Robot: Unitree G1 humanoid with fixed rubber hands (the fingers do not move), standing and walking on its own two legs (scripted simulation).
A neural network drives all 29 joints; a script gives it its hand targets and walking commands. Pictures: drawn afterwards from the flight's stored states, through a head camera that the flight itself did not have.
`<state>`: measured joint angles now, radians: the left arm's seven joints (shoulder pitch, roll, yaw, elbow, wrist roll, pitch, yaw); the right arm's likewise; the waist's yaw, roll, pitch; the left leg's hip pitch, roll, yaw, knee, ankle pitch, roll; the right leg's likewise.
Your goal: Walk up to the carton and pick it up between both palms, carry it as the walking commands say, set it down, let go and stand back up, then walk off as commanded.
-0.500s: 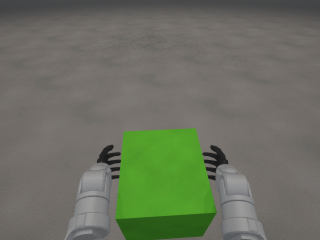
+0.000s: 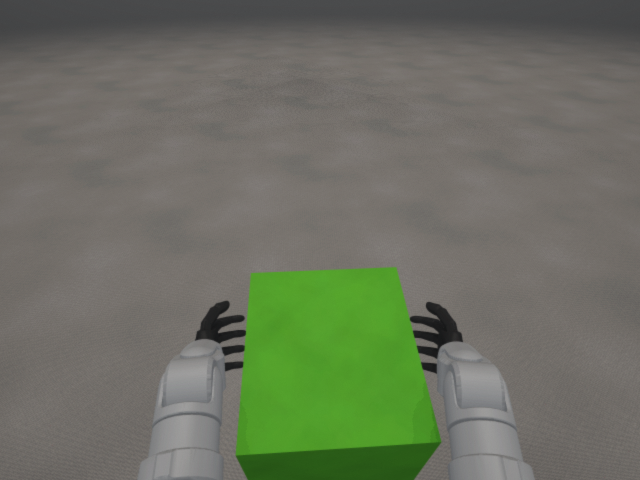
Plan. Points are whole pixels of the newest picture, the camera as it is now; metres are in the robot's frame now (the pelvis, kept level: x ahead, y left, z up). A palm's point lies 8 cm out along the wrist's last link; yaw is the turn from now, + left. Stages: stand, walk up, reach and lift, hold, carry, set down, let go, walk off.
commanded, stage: hold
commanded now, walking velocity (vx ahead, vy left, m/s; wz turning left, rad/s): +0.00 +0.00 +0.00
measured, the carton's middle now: (328, 377) +0.31 -0.01 -0.04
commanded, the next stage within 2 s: carry in 0.66 s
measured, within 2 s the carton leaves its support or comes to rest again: neither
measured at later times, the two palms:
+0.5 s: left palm (212, 350) +0.30 +0.15 +0.05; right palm (446, 353) +0.29 -0.16 +0.04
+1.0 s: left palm (212, 310) +0.32 +0.15 +0.10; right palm (445, 306) +0.31 -0.16 +0.11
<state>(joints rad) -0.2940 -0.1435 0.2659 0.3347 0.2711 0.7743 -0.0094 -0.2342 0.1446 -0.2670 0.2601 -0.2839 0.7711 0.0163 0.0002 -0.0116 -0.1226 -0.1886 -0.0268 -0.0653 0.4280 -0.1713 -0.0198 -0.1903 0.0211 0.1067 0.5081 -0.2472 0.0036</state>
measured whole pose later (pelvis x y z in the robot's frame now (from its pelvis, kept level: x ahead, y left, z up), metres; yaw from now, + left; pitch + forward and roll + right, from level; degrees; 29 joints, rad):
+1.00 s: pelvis +0.00 +0.01 -0.01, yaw -4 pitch +0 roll +0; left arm -0.38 -0.12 0.21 0.02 0.21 1.03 0.17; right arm -0.45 0.17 -0.19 0.03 -0.19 1.04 -0.19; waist 0.00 0.02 -0.11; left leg -0.32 0.03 0.01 0.59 -0.26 -0.02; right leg -0.34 0.03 0.06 0.66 -0.39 0.00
